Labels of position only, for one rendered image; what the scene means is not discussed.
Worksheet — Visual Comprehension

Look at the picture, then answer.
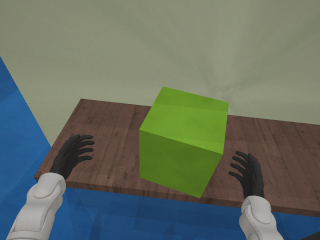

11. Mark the table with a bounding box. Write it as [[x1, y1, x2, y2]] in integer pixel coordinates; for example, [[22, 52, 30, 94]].
[[34, 98, 320, 240]]

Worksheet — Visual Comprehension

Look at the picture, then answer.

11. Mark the robot left hand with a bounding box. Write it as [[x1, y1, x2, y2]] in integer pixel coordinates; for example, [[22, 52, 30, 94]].
[[49, 134, 95, 180]]

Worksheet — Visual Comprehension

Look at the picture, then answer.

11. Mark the carton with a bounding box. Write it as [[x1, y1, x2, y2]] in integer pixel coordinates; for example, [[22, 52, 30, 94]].
[[139, 86, 229, 198]]

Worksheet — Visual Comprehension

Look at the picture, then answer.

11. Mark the robot right hand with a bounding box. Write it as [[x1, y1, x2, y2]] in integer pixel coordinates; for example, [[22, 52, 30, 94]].
[[228, 151, 264, 199]]

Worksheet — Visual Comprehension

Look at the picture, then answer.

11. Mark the left robot forearm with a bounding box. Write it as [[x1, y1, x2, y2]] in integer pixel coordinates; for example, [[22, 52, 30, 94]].
[[6, 172, 66, 240]]

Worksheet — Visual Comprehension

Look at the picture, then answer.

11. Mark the right robot forearm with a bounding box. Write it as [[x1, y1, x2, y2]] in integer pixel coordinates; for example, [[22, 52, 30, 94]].
[[239, 195, 284, 240]]

